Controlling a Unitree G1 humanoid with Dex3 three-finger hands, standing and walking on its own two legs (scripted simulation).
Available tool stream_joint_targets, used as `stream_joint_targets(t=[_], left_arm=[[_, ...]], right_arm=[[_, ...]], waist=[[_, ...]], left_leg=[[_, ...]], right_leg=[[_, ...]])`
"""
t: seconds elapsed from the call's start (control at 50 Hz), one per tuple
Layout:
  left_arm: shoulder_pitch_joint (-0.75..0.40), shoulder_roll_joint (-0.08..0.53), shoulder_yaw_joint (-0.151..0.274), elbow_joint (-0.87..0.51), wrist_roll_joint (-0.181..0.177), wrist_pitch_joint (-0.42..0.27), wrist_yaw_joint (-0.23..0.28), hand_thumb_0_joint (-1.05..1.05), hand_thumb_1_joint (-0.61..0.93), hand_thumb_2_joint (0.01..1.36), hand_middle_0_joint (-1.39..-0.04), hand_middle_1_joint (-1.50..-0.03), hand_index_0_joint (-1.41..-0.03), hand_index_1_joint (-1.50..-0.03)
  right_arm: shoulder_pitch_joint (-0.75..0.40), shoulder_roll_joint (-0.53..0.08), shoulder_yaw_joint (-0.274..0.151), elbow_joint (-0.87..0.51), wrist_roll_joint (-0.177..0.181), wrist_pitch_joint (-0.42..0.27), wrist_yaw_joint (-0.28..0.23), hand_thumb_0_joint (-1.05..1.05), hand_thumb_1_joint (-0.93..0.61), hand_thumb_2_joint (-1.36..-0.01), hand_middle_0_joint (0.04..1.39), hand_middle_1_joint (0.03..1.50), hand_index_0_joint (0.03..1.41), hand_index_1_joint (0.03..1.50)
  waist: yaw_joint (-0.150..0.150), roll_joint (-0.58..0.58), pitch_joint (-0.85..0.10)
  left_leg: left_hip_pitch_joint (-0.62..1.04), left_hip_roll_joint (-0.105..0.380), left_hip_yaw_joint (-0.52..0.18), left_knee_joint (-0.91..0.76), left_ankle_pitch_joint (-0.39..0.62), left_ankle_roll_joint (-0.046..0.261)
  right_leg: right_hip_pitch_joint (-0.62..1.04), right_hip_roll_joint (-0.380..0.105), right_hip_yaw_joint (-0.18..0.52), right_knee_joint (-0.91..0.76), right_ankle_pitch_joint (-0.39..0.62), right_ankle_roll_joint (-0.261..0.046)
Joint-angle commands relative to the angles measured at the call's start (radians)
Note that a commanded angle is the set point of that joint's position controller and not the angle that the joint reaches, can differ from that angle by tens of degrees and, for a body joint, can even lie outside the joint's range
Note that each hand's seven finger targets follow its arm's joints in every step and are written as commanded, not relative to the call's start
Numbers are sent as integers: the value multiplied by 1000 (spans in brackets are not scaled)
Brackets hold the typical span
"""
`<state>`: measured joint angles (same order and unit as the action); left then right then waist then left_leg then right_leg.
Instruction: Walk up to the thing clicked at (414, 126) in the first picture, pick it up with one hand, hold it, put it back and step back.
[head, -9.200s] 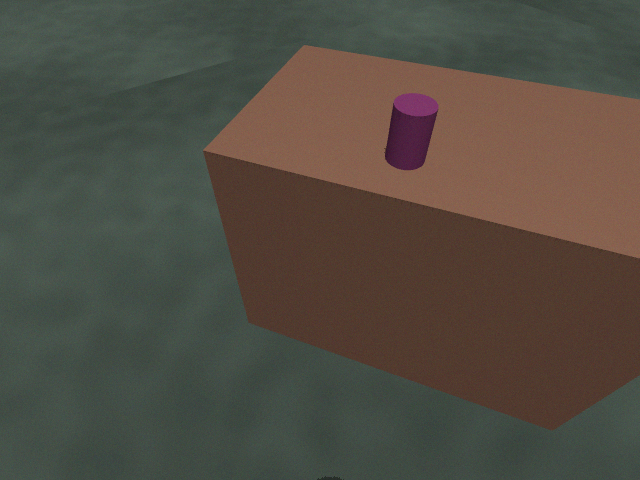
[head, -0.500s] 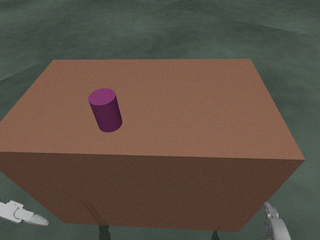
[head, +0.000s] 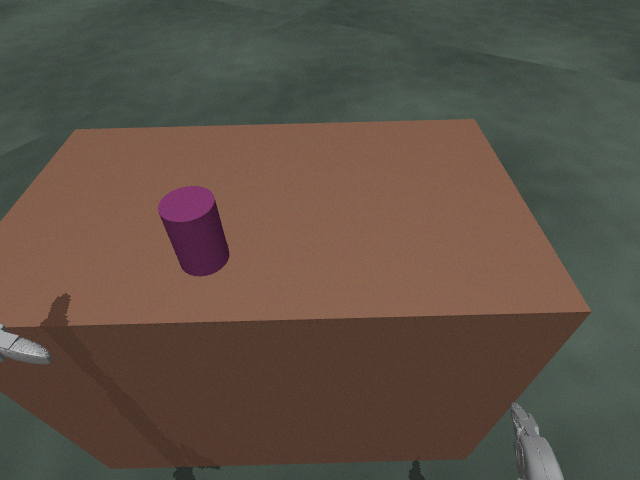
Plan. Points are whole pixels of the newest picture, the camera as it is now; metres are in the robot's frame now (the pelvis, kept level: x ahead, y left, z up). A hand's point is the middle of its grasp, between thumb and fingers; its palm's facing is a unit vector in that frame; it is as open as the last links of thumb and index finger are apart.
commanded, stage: go down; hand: left
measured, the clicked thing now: (196, 232) +0.48 +0.21 +0.04
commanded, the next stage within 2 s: none
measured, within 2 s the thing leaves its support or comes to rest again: neither
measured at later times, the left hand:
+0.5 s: hand out of the picture +0.32 +0.36 +0.17, palm faces +0.19 -0.98 -0.03, open 17.5 cm
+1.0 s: hand out of the picture +0.35 +0.38 +0.16, palm faces +0.18 -0.98 +0.01, open 17.6 cm
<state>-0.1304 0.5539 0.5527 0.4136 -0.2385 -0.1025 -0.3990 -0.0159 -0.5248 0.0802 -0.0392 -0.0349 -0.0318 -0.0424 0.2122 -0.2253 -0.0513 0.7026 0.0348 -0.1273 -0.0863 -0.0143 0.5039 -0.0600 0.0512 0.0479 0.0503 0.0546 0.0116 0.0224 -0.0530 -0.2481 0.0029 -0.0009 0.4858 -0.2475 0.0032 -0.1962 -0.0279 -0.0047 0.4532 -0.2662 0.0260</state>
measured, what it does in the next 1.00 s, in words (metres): stands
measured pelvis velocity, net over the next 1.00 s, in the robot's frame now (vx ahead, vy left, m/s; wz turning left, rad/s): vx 0.01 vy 0.00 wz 0.01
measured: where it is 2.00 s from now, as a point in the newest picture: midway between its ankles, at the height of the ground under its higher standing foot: outside the picture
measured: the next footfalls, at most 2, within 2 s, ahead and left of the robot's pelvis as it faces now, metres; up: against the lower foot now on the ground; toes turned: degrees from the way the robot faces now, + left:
none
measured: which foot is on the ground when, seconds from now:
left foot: down 0.00-1.00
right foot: down 0.00-1.00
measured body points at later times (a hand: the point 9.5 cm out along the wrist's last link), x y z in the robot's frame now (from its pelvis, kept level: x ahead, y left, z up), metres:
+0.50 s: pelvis +0.00 +0.00 +0.00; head +0.00 +0.00 +0.45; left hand +0.30 +0.42 +0.17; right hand +0.17 -0.26 -0.09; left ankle +0.01 +0.11 -0.74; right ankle -0.02 -0.14 -0.74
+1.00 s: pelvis +0.01 +0.00 +0.00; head +0.03 +0.02 +0.45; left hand +0.33 +0.43 +0.16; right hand +0.17 -0.25 -0.09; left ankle +0.01 +0.11 -0.74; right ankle -0.02 -0.14 -0.74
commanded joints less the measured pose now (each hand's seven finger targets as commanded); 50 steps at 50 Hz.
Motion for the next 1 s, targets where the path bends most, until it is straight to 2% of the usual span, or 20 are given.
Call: stream_joint_targets(t=[0.0,0.04,0.08,0.12,0.14,0.16,0.2,0.26,0.3,0.36,0.4,0.44,0.52,0.56,0.6,0.64,0.72,0.8,0.94,0.98], left_arm=[[-265,334,127,-207,-30,-56,3,0,-526,76,-34,-18,-28,-28],[-306,323,115,-216,-32,-56,8,0,-520,86,-34,-25,-29,-35],[-342,354,128,-201,-33,-57,8,0,-507,90,-34,-24,-27,-35],[-375,363,116,-195,-21,-52,5,0,-496,94,-35,-30,-31,-38],[-401,384,119,-154,-18,-48,-1,0,-504,103,-32,-34,-27,-44],[-457,405,122,-140,-22,-47,-10,0,-509,94,-35,-28,-29,-39],[-494,410,113,-101,-28,-42,-36,0,-527,93,-34,-31,-29,-40],[-529,415,83,1,-33,-26,-89,0,-518,106,-26,-31,-21,-42],[-572,490,114,51,-35,-13,-116,0,-525,95,-30,-27,-25,-37],[-595,498,105,133,-42,5,-156,0,-540,98,-27,-37,-25,-44],[-621,537,125,167,-47,7,-176,0,-533,85,-28,-28,-26,-35],[-640,553,123,220,-48,12,-193,0,-545,84,-28,-30,-27,-36],[-656,578,122,289,-53,10,-220,0,-578,78,-29,-31,-28,-38],[-690,595,126,299,-51,14,-224,0,-582,74,-32,-26,-30,-33],[-712,623,138,312,-49,14,-227,0,-569,81,-29,-23,-25,-32],[-745,631,132,308,-39,8,-226,0,-565,84,-29,-27,-26,-36],[-752,647,129,326,-21,-3,-220,0,-571,70,-39,-22,-33,-32],[-741,636,123,337,-20,-9,-217,0,-585,56,-43,-24,-41,-31],[-731,656,134,352,-27,-15,-224,0,-577,66,-38,-37,-39,-42],[-750,661,130,353,-22,-18,-224,0,-568,55,-39,-22,-39,-27]], right_arm=[[-99,-176,-76,-174,-3,-65,-17,0,521,-55,51,50,50,50],[-79,-133,-58,-94,-2,-59,-13,0,525,-54,51,50,50,50],[-128,-199,-101,-142,-2,-72,-26,0,524,-55,50,50,50,50],[-75,-146,-65,-66,-4,-68,-25,0,531,-52,51,50,50,50],[-132,-168,-74,-101,-2,-73,-31,0,530,-54,50,50,50,50],[-136,-170,-78,-73,0,-74,-37,0,530,-54,50,50,50,50],[-150,-115,-25,-41,1,-82,-38,0,533,-54,50,50,50,50],[-152,-129,-24,22,-2,-91,-53,0,537,-54,50,50,50,50],[-193,-157,-23,-12,-4,-98,-65,0,537,-54,50,50,50,50],[-156,-149,-8,17,-6,-105,-74,0,543,-53,50,50,50,50],[-163,-188,-22,-49,-7,-115,-87,0,538,-54,50,50,50,50],[-127,-138,25,-30,-7,-116,-85,0,542,-53,50,50,49,50],[-135,-153,27,-72,-11,-133,-99,0,540,-54,49,50,49,50],[-136,-132,52,-71,-11,-134,-100,0,545,-52,49,50,49,50],[-146,-179,16,-81,-16,-138,-108,0,545,-52,49,50,49,50],[-140,-162,38,-81,-19,-144,-107,0,546,-52,49,50,49,50],[-147,-166,24,-61,-21,-147,-108,0,535,-55,49,50,49,50],[-153,-130,46,-50,-21,-145,-103,0,534,-54,49,50,49,50],[-155,-174,16,-48,-24,-151,-108,0,536,-54,49,50,49,50],[-130,-142,44,-24,-23,-149,-106,0,534,-54,49,50,49,50]], waist=[[25,68,-182],[31,96,-141],[13,76,-174],[14,110,-165],[11,93,-178],[5,100,-190],[7,115,-189],[-16,115,-191],[-17,114,-228],[-27,112,-222],[-34,83,-257],[-32,86,-231],[-33,62,-231],[-27,99,-253],[-32,105,-291],[-31,134,-301],[-28,152,-322],[-24,154,-326],[-40,121,-321],[-48,143,-325]], left_leg=[[103,11,-15,-64,289,-14],[85,4,-10,-66,238,-11],[95,5,-10,-62,230,-9],[94,-1,-7,-57,225,-6],[97,0,-10,-55,226,-6],[91,-5,-7,-47,236,-3],[84,-8,-8,-50,205,2],[90,-7,-17,-53,187,4],[100,-14,-14,-44,201,8],[102,-14,-16,-41,205,9],[121,-10,-23,-40,225,8],[102,-12,-23,-40,232,10],[74,-22,-12,-32,199,19],[89,-20,-14,-29,224,14],[108,-15,-22,-18,269,10],[123,-8,-28,-11,287,3],[127,-5,-31,9,344,0],[109,-6,-28,15,335,3],[95,-6,-23,29,339,11],[103,-4,-24,31,336,10]], right_leg=[[17,39,-50,-31,222,-42],[-15,37,-43,-34,182,-44],[-11,35,-40,-37,187,-38],[-24,32,-36,-37,186,-41],[-25,32,-36,-36,184,-41],[-23,27,-31,-38,202,-39],[-28,26,-32,-40,182,-37],[-65,28,-35,-41,174,-38],[-58,23,-36,-49,193,-33],[-81,26,-38,-49,196,-35],[-76,30,-44,-50,208,-33],[-88,30,-45,-53,212,-33],[-98,26,-38,-56,192,-28],[-99,26,-41,-48,204,-33],[-104,30,-40,-38,231,-35],[-121,34,-44,-33,228,-39],[-126,36,-44,-25,255,-41],[-123,37,-45,-26,256,-39],[-136,38,-40,-21,277,-34],[-153,38,-41,-20,266,-35]])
